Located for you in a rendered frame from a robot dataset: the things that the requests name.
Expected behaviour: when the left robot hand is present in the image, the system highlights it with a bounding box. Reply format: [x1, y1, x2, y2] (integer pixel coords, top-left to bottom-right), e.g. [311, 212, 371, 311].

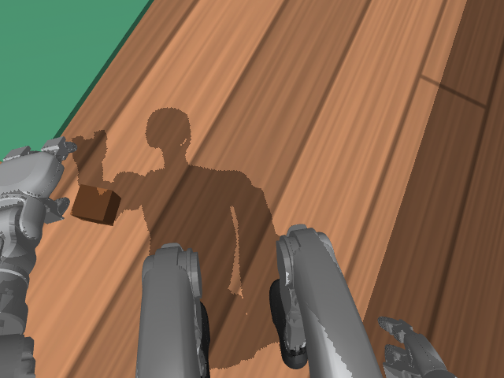
[0, 136, 77, 224]

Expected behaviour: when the cube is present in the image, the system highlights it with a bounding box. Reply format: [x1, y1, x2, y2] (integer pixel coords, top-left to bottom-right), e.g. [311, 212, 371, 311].
[70, 184, 121, 226]

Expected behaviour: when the right robot hand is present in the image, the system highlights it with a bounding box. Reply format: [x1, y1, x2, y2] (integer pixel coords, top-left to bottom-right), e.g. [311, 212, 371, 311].
[378, 317, 447, 378]

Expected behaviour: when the left robot arm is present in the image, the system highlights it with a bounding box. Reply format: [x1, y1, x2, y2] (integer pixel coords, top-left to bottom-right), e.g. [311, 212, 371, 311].
[0, 194, 46, 378]

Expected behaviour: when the right robot foot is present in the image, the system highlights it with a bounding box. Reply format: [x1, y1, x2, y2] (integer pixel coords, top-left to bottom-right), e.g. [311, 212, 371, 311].
[269, 279, 308, 369]

